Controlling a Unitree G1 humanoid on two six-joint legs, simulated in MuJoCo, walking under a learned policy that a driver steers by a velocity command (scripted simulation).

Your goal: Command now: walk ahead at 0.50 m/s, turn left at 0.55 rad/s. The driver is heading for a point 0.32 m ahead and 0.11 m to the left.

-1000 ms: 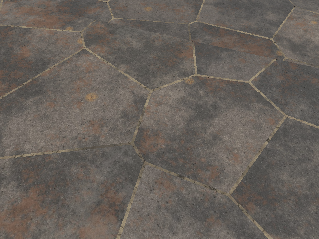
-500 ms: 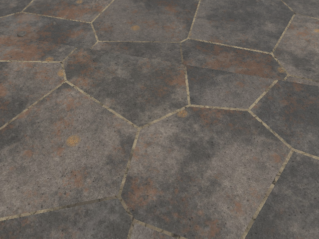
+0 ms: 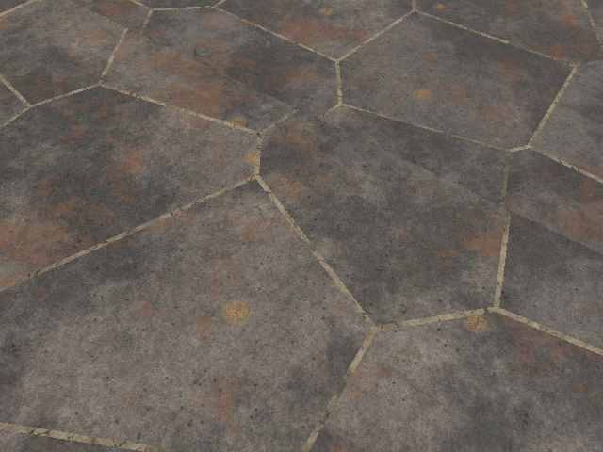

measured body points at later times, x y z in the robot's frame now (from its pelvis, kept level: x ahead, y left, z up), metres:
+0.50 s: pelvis +0.27 -0.01 +0.01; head +0.30 -0.01 +0.46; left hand +0.41 +0.27 -0.09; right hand +0.39 -0.28 -0.12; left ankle +0.12 +0.08 -0.67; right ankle +0.41 -0.09 -0.71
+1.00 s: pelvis +0.34 +0.02 +0.02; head +0.35 +0.02 +0.47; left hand +0.40 +0.29 -0.11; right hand +0.47 -0.22 -0.11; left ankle +0.28 +0.14 -0.71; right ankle +0.41 -0.09 -0.71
